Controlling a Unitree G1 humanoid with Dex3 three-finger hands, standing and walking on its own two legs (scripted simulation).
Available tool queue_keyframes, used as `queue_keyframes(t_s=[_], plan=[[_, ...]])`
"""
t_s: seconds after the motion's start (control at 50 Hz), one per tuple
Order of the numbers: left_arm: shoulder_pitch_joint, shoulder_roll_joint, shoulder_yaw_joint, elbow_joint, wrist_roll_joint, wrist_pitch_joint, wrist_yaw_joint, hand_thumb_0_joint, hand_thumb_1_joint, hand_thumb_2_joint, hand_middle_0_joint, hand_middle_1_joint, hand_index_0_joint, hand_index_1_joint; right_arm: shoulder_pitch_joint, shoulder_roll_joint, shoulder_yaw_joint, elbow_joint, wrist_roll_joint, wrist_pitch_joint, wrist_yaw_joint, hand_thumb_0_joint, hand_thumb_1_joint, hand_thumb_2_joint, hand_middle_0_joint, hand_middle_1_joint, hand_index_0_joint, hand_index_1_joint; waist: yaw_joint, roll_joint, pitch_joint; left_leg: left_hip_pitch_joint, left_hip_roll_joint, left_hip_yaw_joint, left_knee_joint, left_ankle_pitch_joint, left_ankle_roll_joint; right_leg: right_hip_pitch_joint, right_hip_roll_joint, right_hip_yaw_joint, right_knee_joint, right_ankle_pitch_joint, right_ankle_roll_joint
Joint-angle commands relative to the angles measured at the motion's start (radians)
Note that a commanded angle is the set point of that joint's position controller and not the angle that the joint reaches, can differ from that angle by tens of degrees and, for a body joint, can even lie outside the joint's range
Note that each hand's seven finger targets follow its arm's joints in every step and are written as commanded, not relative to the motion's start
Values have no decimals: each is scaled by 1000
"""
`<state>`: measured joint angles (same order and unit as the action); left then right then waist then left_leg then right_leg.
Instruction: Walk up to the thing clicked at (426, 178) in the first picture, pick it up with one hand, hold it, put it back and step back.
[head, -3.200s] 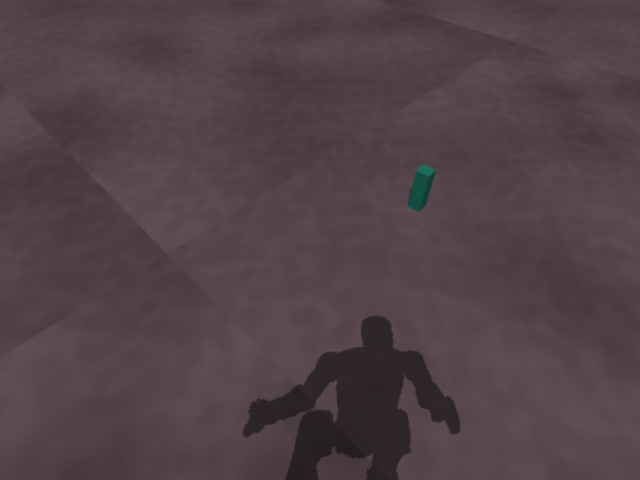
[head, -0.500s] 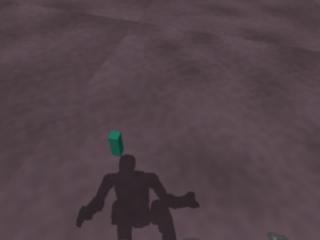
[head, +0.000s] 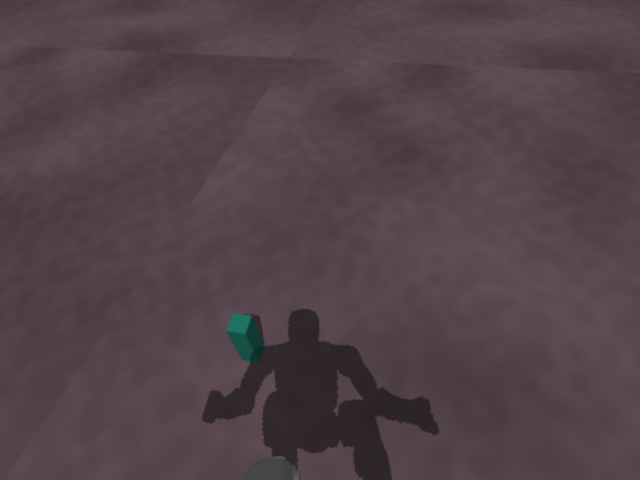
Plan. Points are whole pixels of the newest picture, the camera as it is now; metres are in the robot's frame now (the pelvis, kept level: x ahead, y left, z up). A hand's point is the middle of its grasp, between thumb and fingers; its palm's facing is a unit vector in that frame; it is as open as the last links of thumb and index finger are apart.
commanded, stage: walk up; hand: left
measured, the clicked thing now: (246, 338) +0.63 +0.31 -0.66
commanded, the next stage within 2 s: stand in 1.72 s
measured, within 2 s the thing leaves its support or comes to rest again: neither
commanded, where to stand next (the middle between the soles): +0.27 +0.05 m, yaw +1 degrees
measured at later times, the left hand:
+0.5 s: hand (120, 460) +0.18 +0.33 -0.16, palm faces -0.01 -0.93 -0.37, open 7.4 cm
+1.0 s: hand (160, 392) +0.28 +0.29 -0.14, palm faces -0.02 -0.94 -0.33, open 7.4 cm
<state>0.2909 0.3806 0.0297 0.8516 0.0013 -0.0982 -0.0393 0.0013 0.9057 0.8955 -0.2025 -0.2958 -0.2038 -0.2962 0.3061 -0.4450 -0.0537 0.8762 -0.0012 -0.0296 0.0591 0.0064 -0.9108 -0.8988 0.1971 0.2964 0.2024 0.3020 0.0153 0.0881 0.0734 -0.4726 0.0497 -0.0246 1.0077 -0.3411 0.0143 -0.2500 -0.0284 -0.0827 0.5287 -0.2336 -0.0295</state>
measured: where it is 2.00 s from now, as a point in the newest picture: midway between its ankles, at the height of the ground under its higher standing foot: outside the picture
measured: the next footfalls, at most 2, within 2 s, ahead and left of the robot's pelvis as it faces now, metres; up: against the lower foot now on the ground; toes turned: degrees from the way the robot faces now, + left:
left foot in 0.24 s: +0.22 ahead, +0.17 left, +0.00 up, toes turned +4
right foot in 0.58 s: +0.26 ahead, -0.08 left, +0.00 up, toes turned +0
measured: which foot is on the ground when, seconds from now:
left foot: up 0.00-0.22, down 0.24-1.00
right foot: down 0.00-0.26, up 0.28-0.56, down 0.58-1.00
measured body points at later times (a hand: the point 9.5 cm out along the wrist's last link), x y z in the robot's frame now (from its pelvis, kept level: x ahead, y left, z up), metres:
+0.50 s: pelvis +0.14 +0.06 -0.01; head +0.17 +0.07 +0.44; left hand +0.18 +0.38 -0.13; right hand +0.25 -0.25 -0.11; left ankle +0.18 +0.17 -0.73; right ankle +0.20 -0.09 -0.70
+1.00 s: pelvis +0.17 +0.04 +0.01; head +0.19 +0.04 +0.45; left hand +0.28 +0.34 -0.12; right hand +0.24 -0.26 -0.13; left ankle +0.18 +0.16 -0.73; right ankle +0.22 -0.08 -0.73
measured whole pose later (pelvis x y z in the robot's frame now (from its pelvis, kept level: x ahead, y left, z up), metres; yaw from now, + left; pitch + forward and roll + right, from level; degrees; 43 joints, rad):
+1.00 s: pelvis +0.17 +0.04 +0.01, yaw +0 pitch -2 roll +1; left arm 0.05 0.35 -0.01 1.08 -0.01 -0.02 -0.01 0.00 0.91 0.90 -0.20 -0.30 -0.20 -0.30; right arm 0.10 -0.36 0.01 1.12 0.00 -0.01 0.02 0.00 -0.91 -0.90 0.20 0.30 0.20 0.30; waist 0.00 0.00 0.08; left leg -0.19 0.02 0.07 0.45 -0.22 0.00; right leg -0.26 -0.03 -0.02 0.45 -0.15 0.01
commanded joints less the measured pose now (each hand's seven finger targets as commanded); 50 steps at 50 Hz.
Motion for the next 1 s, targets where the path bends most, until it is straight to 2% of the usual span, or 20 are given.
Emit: queue_keyframes(t_s=[0.0, 0.06, 0.12, 0.16, 0.2, 0.22, 0.24, 0.26, 0.3, 0.34, 0.4, 0.5, 0.54, 0.58, 0.6, 0.62, 0.66, 0.7, 0.74, 0.98], plan=[[42, 309, 103, -61, 4, -23, 24, 0, 900, 900, -200, -300, -200, -300, 25, -163, -64, -62, -20, -12, 8, 0, -900, -900, 200, 300, 200, 300, 16, -230, 11, -92, 40, -12, -132, 68, -16, 38, -243, 236, -296, -121, -191], [60, 315, 108, -66, 7, -23, 24, 0, 900, 900, -200, -300, -200, -300, -55, -156, -65, -85, -24, -19, 19, 0, -900, -900, 200, 300, 200, 300, 37, -207, 14, -71, 60, 14, -263, 102, -15, 55, -255, 221, -279, -153, -196], [81, 322, 102, -64, 4, -19, 25, 0, 900, 900, -200, -300, -200, -300, -95, -140, -61, -100, -24, -31, 24, 0, -900, -900, 200, 300, 200, 300, 40, -217, 1, 6, 35, 63, -355, 118, -4, 67, -242, 178, -207, 18, -178], [47, 331, 98, -72, 4, -13, 26, 0, 900, 900, -200, -300, -200, -300, -65, -136, -62, -89, -20, -37, 25, 0, -900, -900, 200, 300, 200, 300, -3, -211, -29, 137, 22, 85, -416, 130, 14, 20, -250, 153, -141, 94, -161], [46, 276, 72, -78, 5, -5, 27, 0, 900, 900, -200, -300, -200, -300, 101, -183, -86, -36, -22, -48, 10, 0, -900, -900, 200, 300, 200, 300, -95, -57, -124, 426, -27, 78, -516, 121, 45, -67, -164, 64, 166, 233, -103], [101, 190, 38, -83, -7, -2, 32, 0, 900, 900, -200, -300, -200, -300, 157, -265, -108, -26, -32, -48, -12, 0, -900, -900, 200, 300, 200, 300, -101, 190, -165, 532, 157, -184, -600, 108, 104, -215, -69, -15, 462, 131, -28], [111, 193, 43, -83, -16, 6, 42, 0, 900, 900, -200, -300, -200, -300, 150, -325, -117, -62, -17, -46, -21, 0, -900, -900, 200, 300, 200, 300, -95, 222, -140, 574, 358, -551, -722, 102, 225, -408, 66, -8, 556, -292, -5], [64, 267, 54, -55, -3, 19, 54, 0, 900, 900, -200, -300, -200, -300, 131, -311, -119, -61, 6, -39, -23, 0, -900, -900, 200, 300, 200, 300, -92, 71, -103, 438, 373, -521, -694, 168, 274, -366, 0, 110, 649, -330, -15], [105, 250, 51, -26, -15, 29, 51, 0, 900, 900, -200, -300, -200, -300, 31, -242, -87, -90, 7, -37, -36, 0, -900, -900, 200, 300, 200, 300, -30, 17, -58, 350, 273, -282, -663, 298, 211, -315, -31, 159, 618, -247, -19], [155, 243, 50, 14, -14, 35, 46, 0, 900, 900, -200, -300, -200, -300, -23, -215, -70, -98, 6, -41, -43, 0, -900, -900, 200, 300, 200, 300, 3, 77, -47, 266, 217, -140, -641, 380, 190, -244, -58, 119, 523, -178, -9], [124, 199, 45, 29, -5, 50, 46, 0, 900, 900, -200, -300, -200, -300, -55, -198, -56, -102, -4, -37, -54, 0, -900, -900, 200, 300, 200, 300, -2, 81, -46, 224, 217, -84, -618, 488, 205, -186, -53, 83, 363, -133, 19], [70, 181, 48, 57, -8, 57, 58, 0, 900, 900, -200, -300, -200, -300, -121, -186, -36, -92, 11, -16, -61, 0, -900, -900, 200, 300, 200, 300, 10, 71, -117, 197, 212, -55, -467, 643, 184, -26, -12, 47, 179, -8, 14], [51, 208, 56, 69, 3, 47, 61, 0, 900, 900, -200, -300, -200, -300, -156, -158, -22, -88, 24, -1, -61, 0, -900, -900, 200, 300, 200, 300, 32, -1, -135, 138, 169, -43, -386, 420, 118, 79, -11, 74, 11, 117, -10], [-56, 288, 64, 41, 16, 33, 62, 0, 900, 900, -200, -300, -200, -300, -114, -85, 1, -68, 29, 12, -61, 0, -900, -900, 200, 300, 200, 300, -24, -205, -103, 80, 35, 36, -276, 43, 17, 25, -251, 396, -111, 230, -103], [-114, 317, 58, 44, 1, 39, 59, 0, 900, 900, -200, -300, -200, -300, -120, -115, -10, -34, 27, 26, -69, 0, -900, -900, 200, 300, 200, 300, -22, -250, -80, 183, -17, 40, -235, -144, 18, -132, -317, 449, -146, 201, -194], [-153, 293, 47, 38, 5, 42, 58, 0, 900, 900, -200, -300, -200, -300, -113, -128, -16, -5, 20, 28, -70, 0, -900, -900, 200, 300, 200, 300, -36, -241, -60, 241, -7, 29, -249, -145, 18, -190, -296, 442, -136, 166, -190], [-178, 261, 33, 58, 6, 50, 59, 0, 900, 900, -200, -300, -200, -300, -114, -140, -15, 34, 24, 18, -61, 0, -900, -900, 200, 300, 200, 300, -44, -224, -86, 278, 26, 5, -412, 20, 29, -153, -196, 301, -89, 139, -90], [-176, 213, 20, 74, 2, 59, 54, 0, 900, 900, -200, -300, -200, -300, -164, -166, -15, 54, 11, 8, -58, 0, -900, -900, 200, 300, 200, 300, -23, -174, -114, 261, 102, -95, -541, 20, 52, -109, -118, 223, -56, 23, -23], [-173, 210, 21, 108, 2, 59, 49, 0, 900, 900, -200, -300, -200, -300, -214, -153, 0, 78, 12, 3, -51, 0, -900, -900, 200, 300, 200, 300, 3, -167, -119, 200, 104, -82, -561, 8, 58, -12, -98, 208, -75, -19, -19], [-279, 178, 10, 213, -10, 63, 40, 0, 900, 900, -200, -300, -200, -300, -274, -133, 24, 210, 2, -10, -53, 0, -900, -900, 200, 300, 200, 300, 1, -72, -127, 285, 96, -44, -712, 166, 18, 119, -107, 178, -183, 158, -1]])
